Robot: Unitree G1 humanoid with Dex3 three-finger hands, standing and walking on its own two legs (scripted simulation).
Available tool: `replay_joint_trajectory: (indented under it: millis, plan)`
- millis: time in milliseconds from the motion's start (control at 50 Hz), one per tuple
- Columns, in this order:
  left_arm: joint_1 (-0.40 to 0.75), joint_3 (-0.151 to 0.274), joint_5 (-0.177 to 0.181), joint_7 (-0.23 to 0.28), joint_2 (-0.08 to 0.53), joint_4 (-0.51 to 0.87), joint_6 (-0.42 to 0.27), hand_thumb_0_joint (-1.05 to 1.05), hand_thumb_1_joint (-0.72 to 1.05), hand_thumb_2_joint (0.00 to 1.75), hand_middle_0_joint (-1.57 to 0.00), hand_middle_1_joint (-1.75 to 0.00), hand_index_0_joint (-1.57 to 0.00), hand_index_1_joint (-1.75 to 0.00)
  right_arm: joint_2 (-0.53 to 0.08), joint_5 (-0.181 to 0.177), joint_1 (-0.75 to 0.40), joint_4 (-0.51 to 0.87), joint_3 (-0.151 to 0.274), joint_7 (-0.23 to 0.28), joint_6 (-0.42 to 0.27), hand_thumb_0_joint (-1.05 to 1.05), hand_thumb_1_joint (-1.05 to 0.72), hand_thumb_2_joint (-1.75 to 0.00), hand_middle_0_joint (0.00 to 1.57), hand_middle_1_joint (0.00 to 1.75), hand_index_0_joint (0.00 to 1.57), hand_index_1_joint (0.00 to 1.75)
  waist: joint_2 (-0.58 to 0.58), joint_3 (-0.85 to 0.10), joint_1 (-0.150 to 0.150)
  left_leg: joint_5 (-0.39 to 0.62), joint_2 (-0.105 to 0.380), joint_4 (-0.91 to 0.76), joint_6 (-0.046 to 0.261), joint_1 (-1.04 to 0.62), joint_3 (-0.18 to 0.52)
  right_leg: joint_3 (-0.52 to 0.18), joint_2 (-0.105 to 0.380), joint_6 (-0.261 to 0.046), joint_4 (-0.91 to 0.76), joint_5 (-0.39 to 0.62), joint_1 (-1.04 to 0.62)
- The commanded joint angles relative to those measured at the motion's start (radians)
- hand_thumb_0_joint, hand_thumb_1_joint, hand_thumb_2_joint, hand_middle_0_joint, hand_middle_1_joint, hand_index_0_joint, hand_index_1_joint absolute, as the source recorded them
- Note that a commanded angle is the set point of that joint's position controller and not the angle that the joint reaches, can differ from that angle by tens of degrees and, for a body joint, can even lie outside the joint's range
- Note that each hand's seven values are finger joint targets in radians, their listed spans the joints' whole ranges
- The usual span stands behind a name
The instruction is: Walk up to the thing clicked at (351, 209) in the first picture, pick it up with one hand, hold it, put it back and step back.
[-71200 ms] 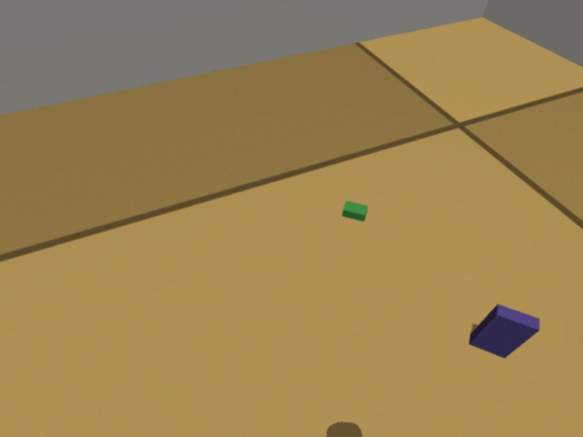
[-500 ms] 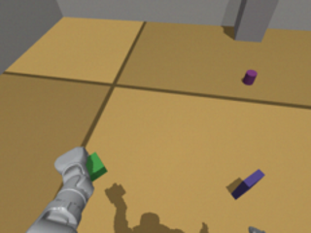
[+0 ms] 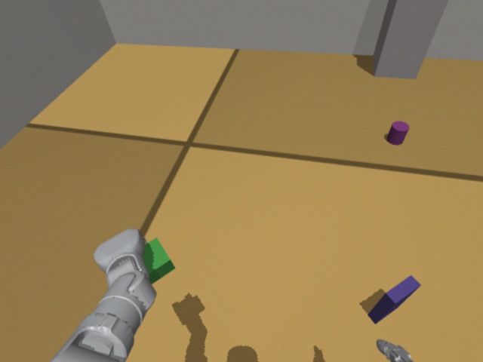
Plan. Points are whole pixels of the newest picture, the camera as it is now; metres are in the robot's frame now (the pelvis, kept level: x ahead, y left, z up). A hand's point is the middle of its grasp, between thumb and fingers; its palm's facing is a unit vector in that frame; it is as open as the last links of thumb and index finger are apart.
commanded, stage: hold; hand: left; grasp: from above
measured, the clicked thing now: (143, 267) +0.33 +0.23 -0.09
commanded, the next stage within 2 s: crouch in 1.24 s
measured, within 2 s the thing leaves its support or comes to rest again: neither
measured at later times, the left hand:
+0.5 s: hand (131, 273) +0.30 +0.23 -0.04, palm faces -0.33 -0.27 -0.90, open 9.1 cm
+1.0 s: hand (130, 272) +0.30 +0.23 -0.04, palm faces -0.33 -0.27 -0.90, open 9.2 cm
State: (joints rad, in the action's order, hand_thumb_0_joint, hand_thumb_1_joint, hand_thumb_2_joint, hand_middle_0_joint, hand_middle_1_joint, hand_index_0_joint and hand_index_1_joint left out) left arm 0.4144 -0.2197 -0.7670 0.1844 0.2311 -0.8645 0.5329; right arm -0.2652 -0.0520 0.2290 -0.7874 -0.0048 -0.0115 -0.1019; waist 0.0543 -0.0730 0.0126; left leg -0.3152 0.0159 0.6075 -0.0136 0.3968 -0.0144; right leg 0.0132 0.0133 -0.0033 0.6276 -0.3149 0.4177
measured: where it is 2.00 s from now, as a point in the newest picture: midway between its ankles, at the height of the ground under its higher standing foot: outside the picture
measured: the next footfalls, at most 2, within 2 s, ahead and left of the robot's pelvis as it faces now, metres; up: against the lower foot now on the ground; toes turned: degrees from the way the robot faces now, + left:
none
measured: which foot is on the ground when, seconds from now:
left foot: down 0.00-1.00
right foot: down 0.00-1.00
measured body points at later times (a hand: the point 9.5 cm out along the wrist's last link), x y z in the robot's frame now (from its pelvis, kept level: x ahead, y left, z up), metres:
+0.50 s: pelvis -0.01 +0.00 +0.01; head +0.00 -0.02 +0.45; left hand +0.31 +0.24 +0.01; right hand +0.13 -0.24 -0.12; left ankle -0.01 +0.13 -0.73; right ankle +0.00 -0.12 -0.73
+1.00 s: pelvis -0.01 +0.00 +0.01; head +0.00 -0.02 +0.46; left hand +0.31 +0.24 +0.01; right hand +0.13 -0.23 -0.11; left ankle -0.01 +0.13 -0.73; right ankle +0.00 -0.12 -0.73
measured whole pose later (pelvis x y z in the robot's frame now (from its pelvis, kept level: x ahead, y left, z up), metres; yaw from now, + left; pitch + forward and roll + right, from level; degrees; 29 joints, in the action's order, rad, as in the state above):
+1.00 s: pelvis -0.01 +0.00 +0.01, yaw +0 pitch +3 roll +0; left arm 0.43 -0.26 -0.75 0.16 0.21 -0.82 0.64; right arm -0.26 -0.05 0.20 -0.78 -0.03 -0.04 -0.13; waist 0.06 -0.05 0.00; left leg -0.28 0.02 0.55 -0.01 0.33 -0.02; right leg 0.01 0.01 0.00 0.56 -0.27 0.34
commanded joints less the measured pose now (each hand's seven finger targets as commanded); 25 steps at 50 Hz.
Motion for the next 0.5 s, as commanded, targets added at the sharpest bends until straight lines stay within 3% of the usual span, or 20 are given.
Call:
replay_joint_trajectory:
  millis: [0, 20, 40, 340, 420, 460, 480]
  plan:
    - [0.363, 0.037, -0.038, 0.042, 0.187, 0.201, 0.009, 0.00, 0.46, 0.34, -0.85, -0.49, -0.87, -0.46, -0.118, -0.005, -0.039, 0.120, 0.039, 0.002, -0.046, 0.00, -0.89, -0.89, 0.20, 0.30, 0.20, 0.30, -0.049, -0.274, -0.001, 0.304, -0.033, -0.063, 0.019, -0.130, -0.006, -0.008, -0.035, 0.001, -0.087, 0.307, -0.163]
    - [0.356, 0.040, -0.041, 0.039, 0.190, 0.164, 0.012, 0.00, 0.47, 0.36, -0.85, -0.50, -0.87, -0.47, -0.123, -0.005, -0.031, 0.115, 0.040, 0.000, -0.047, 0.00, -0.89, -0.89, 0.20, 0.30, 0.20, 0.30, -0.071, -0.263, 0.013, 0.307, -0.031, -0.060, 0.023, -0.122, -0.003, -0.011, -0.035, 0.002, -0.086, 0.313, -0.157]
    - [0.363, 0.038, -0.039, 0.037, 0.189, 0.196, 0.011, 0.00, 0.47, 0.35, -0.85, -0.50, -0.87, -0.47, -0.121, -0.007, -0.038, 0.120, 0.040, 0.000, -0.048, 0.00, -0.89, -0.89, 0.20, 0.30, 0.20, 0.30, -0.060, -0.272, 0.001, 0.314, -0.034, -0.064, 0.023, -0.132, -0.008, -0.012, -0.033, 0.005, -0.090, 0.328, -0.168]
    - [0.359, 0.019, -0.031, 0.021, 0.180, 0.235, 0.049, 0.00, 0.51, 0.34, -0.86, -0.53, -0.89, -0.50, -0.116, -0.008, -0.081, 0.142, 0.025, -0.007, -0.056, 0.00, -0.89, -0.90, 0.20, 0.30, 0.20, 0.30, -0.073, -0.224, -0.006, 0.227, -0.029, -0.110, 0.025, -0.138, -0.003, -0.006, -0.035, 0.001, -0.136, 0.228, -0.178]
    - [0.366, 0.027, -0.040, 0.015, 0.201, 0.250, 0.063, 0.00, 0.49, 0.35, -0.84, -0.54, -0.87, -0.50, -0.119, -0.012, -0.091, 0.143, 0.025, -0.005, -0.055, 0.00, -0.89, -0.90, 0.20, 0.30, 0.20, 0.30, -0.057, -0.247, -0.007, 0.256, -0.031, -0.107, 0.025, -0.158, -0.008, -0.010, -0.032, 0.003, -0.135, 0.257, -0.190]
    - [0.356, 0.009, -0.039, 0.014, 0.170, 0.262, 0.072, 0.00, 0.50, 0.37, -0.87, -0.52, -0.89, -0.49, -0.114, -0.011, -0.095, 0.144, 0.020, -0.008, -0.057, 0.00, -0.90, -0.90, 0.20, 0.30, 0.20, 0.30, -0.066, -0.242, -0.006, 0.249, -0.034, -0.110, 0.028, -0.160, -0.010, -0.009, -0.030, 0.004, -0.141, 0.257, -0.196]
    - [0.393, 0.022, -0.042, 0.016, 0.200, 0.293, 0.070, 0.00, 0.50, 0.36, -0.86, -0.53, -0.89, -0.50, -0.117, -0.012, -0.093, 0.140, 0.022, -0.007, -0.059, 0.00, -0.89, -0.90, 0.20, 0.30, 0.20, 0.30, -0.049, -0.259, -0.013, 0.252, -0.033, -0.111, 0.026, -0.167, -0.010, -0.011, -0.031, 0.003, -0.141, 0.257, -0.197]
